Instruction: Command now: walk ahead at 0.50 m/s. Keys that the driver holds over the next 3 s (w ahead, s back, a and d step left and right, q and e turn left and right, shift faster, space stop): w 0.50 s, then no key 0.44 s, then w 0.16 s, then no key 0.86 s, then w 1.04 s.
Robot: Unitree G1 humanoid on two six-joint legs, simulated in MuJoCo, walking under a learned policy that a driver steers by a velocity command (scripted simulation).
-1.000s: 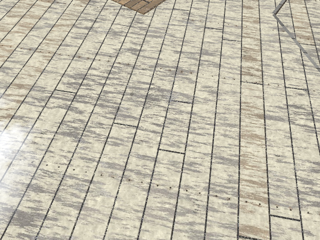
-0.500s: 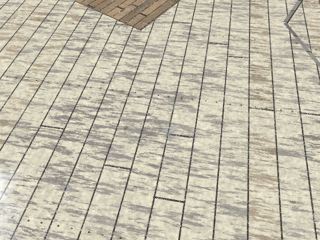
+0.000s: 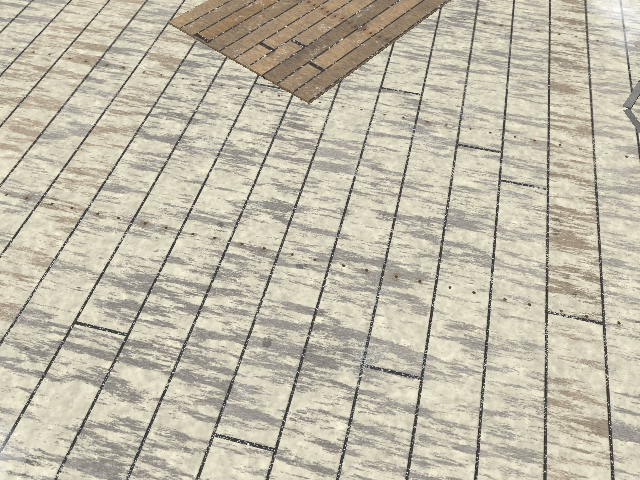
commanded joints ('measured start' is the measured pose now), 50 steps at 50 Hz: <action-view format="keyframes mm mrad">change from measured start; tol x16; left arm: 1 -82 127 17 -101 -26 -56 -3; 19 -455 49 7 -228 0 -18 -34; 22 -374 97 24 -220 0 -27 -43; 25 82 286 92 -102 29 -23 -24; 31 -197 82 17 -135 44 -28 -32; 50 -104 79 -2 -26 15 47 24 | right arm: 1 213 -141 -31 12 -4 -2 -11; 26 408 -27 19 85 -2 3 -36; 50 92 -140 -33 62 5 89 -52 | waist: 1 -115 107 -172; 20 -99 84 54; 24 93 79 -192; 26 69 -261 -442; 30 -25 -31 -108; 50 -20 151 -89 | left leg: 1 607 318 -503 -292 -113 198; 7 285 249 -261 -440 105 196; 19 502 251 -118 -397 182 129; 23 533 231 -77 -139 598 78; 24 406 176 -36 84 553 46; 26 -170 -69 -103 700 -441 -47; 27 -253 -6 -171 797 -438 -34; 43 140 64 -74 -10 51 -48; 47 443 208 -206 -91 554 81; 50 308 168 -253 -191 -201 91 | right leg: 1 -580 -80 51 345 76 -40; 14 -464 -108 -23 -315 597 13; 21 -439 -68 -32 -456 449 -41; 24 104 -45 -43 -450 456 -121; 26 606 -422 698 -633 375 -350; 30 79 -269 189 -659 900 -219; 35 -63 -210 21 -703 1065 -219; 43 -11 -200 19 -662 772 -171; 50 -179 21 -104 -448 35 -20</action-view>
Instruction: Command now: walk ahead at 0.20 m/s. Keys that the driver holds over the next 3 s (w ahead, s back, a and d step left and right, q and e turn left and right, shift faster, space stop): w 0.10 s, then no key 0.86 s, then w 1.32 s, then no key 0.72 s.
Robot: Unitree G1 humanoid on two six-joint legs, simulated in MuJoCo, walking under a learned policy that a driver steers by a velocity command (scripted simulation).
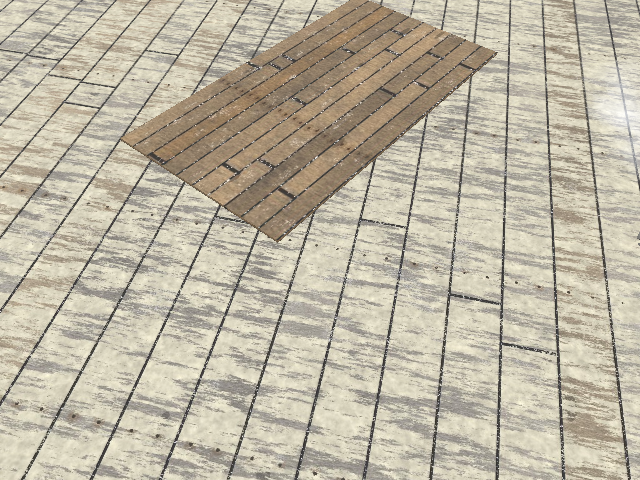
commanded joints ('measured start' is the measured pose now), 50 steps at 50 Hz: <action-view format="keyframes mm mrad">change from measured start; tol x32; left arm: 1 48 99 21 -24 -14 22 11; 50 64 97 22 67 -8 40 10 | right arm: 1 49 -171 -42 -21 14 2 0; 50 53 -95 1 160 0 21 -36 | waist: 1 -20 161 -27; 50 -21 -30 25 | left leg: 1 187 166 -260 -184 -344 171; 10 -61 -21 43 143 163 34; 20 447 248 -189 8 991 276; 26 175 8 25 -51 -65 5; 50 182 -7 53 -34 -96 -12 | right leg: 1 -210 -3 -15 51 -136 -25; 14 100 -155 103 66 1029 -69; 17 -86 -100 80 127 871 -15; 21 -193 -50 81 308 -334 63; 25 93 -110 119 -145 322 21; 33 36 -87 90 -78 443 -17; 50 -22 -83 124 -192 -26 -54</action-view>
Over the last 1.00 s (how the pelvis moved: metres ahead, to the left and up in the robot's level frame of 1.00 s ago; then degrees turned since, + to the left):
0.46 -0.04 0.01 -1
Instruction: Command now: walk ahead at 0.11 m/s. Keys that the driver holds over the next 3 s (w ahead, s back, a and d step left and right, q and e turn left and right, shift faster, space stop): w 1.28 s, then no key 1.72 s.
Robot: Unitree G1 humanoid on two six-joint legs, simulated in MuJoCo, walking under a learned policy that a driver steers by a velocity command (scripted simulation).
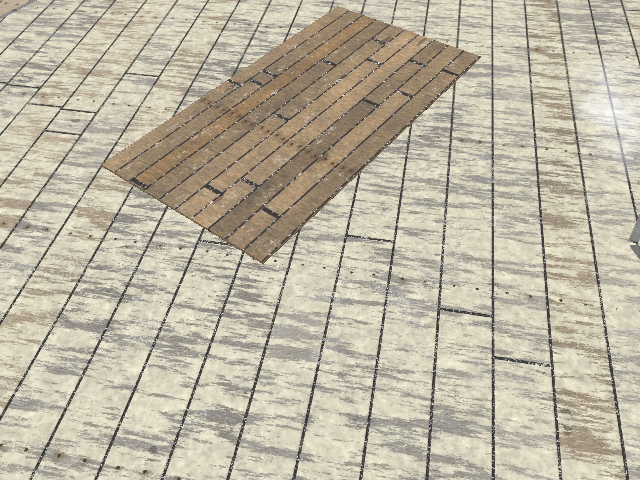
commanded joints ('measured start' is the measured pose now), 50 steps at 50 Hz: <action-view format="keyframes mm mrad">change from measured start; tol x32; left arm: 1 58 165 35 -23 -13 -1 8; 37 -384 74 22 -298 -34 -102 -67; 44 248 283 96 -145 -5 -93 -50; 50 -48 102 35 -170 5 -120 -60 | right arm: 1 -5 -93 -15 -27 8 -6 -5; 11 -81 -59 -25 -98 32 -98 55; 17 403 -269 -78 12 10 -103 58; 50 200 -63 -30 -168 26 -108 33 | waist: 1 27 -91 15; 15 -116 -66 -16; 17 -137 344 -137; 38 -60 65 98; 44 126 -232 -503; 50 -21 -63 -65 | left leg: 1 -55 -68 90 95 -159 37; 7 -545 67 -44 523 -256 109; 15 207 -72 107 83 -14 102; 17 428 340 -699 -277 -307 329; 19 275 334 -633 -299 -497 310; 41 346 182 17 8 931 177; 42 189 140 36 237 854 145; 44 -401 -131 -82 894 -324 73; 50 -342 101 -85 753 -86 114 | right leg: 1 -74 -132 176 -203 -289 -73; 5 20 -397 520 -354 -430 -228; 14 -216 -216 158 -159 -67 -119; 19 -752 -86 132 852 -143 -39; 38 -570 -91 2 61 307 -27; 42 89 -39 -5 79 270 -127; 44 630 -457 817 -130 32 -355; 50 -71 -268 267 -298 225 -207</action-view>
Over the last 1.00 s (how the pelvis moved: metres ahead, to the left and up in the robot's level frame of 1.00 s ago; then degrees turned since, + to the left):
0.05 -0.03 0.00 0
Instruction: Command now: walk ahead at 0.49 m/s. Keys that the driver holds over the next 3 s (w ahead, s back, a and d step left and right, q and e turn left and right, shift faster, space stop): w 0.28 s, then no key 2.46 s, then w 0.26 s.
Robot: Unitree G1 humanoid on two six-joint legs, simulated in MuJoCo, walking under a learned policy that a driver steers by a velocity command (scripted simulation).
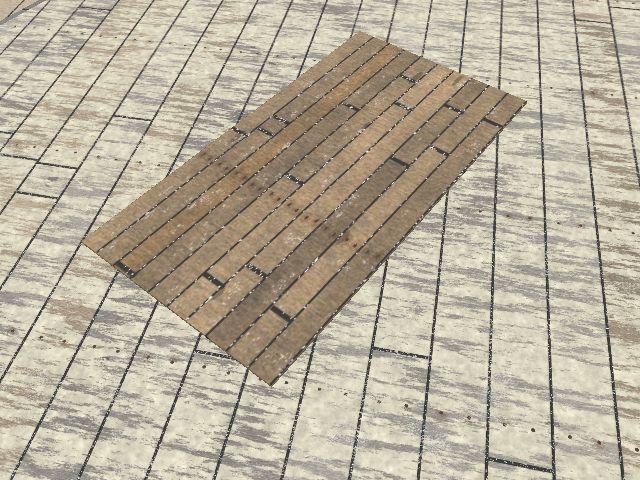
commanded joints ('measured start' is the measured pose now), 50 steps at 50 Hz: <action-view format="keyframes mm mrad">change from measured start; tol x16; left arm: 1 0 86 9 -28 3 -20 2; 17 185 180 35 38 -17 33 55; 20 354 2 -26 27 13 22 48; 24 131 129 12 3 -24 20 64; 50 16 97 9 66 -1 73 76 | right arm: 1 78 -34 -16 -40 -6 15 -10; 14 -349 -54 -3 -194 -8 6 36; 21 142 -207 -49 -77 -38 8 39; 29 -178 -94 -1 -92 -67 6 23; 50 -93 -70 7 -16 -36 86 -13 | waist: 1 -40 -86 -54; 15 47 -88 42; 21 -90 187 -529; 25 3 20 -183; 50 -8 -61 -87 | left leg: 1 -107 92 -40 -65 47 -3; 9 -179 45 33 -563 453 -47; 15 -194 7 28 -721 352 -8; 18 173 -75 87 -787 431 47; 20 835 354 -432 -710 1039 301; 25 316 203 -174 -887 862 197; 30 154 139 -41 -946 833 191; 38 58 36 -62 -963 -69 39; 50 263 -40 45 -815 302 -2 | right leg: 1 68 -282 286 -292 54 -189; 14 312 -295 145 -258 143 -121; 18 342 -224 89 109 642 -30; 19 167 -157 47 369 385 19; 20 -206 23 46 767 -410 95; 22 -323 -29 223 931 -502 84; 37 158 -128 114 21 40 58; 50 103 -130 127 17 148 51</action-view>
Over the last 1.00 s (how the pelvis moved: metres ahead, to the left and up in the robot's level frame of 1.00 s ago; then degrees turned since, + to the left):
0.42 0.04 0.00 0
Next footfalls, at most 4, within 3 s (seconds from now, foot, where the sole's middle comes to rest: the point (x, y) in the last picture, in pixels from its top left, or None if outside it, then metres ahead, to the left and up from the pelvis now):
0.38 left None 0.41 0.16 -0.77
0.76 right None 0.41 -0.08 -0.77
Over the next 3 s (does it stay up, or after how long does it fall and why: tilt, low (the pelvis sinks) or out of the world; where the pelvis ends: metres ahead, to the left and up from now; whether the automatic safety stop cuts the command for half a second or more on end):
stays up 0.41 0.03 0.00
